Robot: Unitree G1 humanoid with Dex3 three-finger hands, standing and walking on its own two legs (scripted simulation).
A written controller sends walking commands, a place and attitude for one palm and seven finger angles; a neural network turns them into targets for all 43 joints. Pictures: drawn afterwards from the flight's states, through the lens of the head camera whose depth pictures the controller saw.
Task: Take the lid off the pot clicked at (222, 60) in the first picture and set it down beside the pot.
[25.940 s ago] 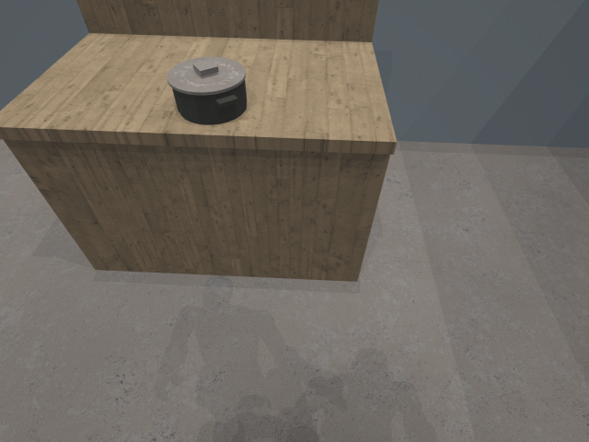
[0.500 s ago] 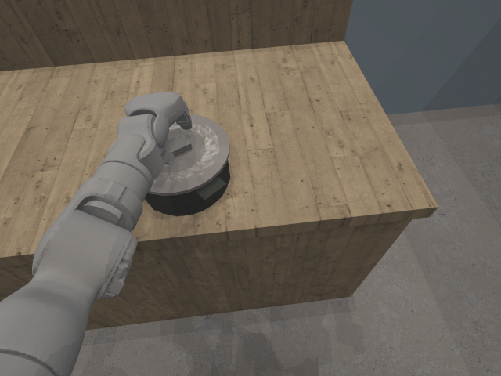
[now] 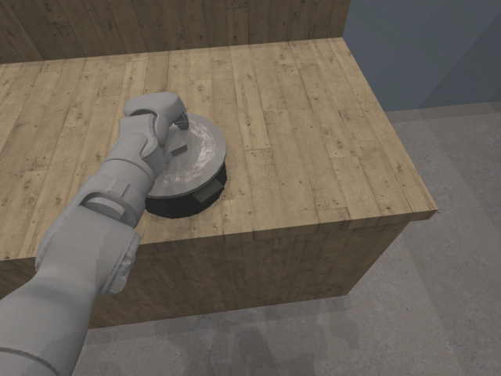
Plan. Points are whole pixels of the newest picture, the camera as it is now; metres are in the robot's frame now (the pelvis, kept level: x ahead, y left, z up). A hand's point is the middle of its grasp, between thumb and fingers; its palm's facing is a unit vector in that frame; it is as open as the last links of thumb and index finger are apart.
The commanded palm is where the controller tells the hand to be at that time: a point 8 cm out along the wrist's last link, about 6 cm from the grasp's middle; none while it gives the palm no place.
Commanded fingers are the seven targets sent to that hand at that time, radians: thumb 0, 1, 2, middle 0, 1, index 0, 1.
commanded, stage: close the fingers and squeeze the knob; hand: left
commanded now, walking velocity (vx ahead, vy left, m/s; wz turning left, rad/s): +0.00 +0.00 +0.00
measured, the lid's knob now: (168, 144) +0.51 +0.11 +0.06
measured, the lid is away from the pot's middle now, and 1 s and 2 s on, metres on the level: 0.00 0.00 0.01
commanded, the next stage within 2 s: lift the lid straight up in 1.36 s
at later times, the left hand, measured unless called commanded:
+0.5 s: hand (168, 145) +0.48 +0.11 +0.09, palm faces -0.35 -0.06 -0.93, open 8.9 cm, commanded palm +0.49 +0.11 +0.15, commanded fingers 0.00 0.13 0.98 -0.61 -0.96 -0.61 -0.96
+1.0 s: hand (167, 145) +0.48 +0.11 +0.09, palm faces -0.35 -0.06 -0.93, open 7.4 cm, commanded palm +0.48 +0.11 +0.15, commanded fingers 0.00 0.35 0.99 -0.65 -0.98 -0.79 -1.05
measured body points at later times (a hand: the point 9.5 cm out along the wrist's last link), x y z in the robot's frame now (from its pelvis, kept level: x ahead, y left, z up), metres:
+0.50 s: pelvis -0.01 -0.01 +0.00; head +0.06 -0.03 +0.45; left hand +0.50 +0.11 +0.14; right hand +0.03 -0.27 -0.14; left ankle -0.04 +0.08 -0.73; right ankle -0.02 -0.12 -0.73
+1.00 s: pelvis +0.00 -0.01 +0.00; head +0.05 -0.03 +0.45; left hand +0.50 +0.11 +0.14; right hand +0.04 -0.27 -0.14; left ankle -0.04 +0.08 -0.73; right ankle -0.02 -0.12 -0.73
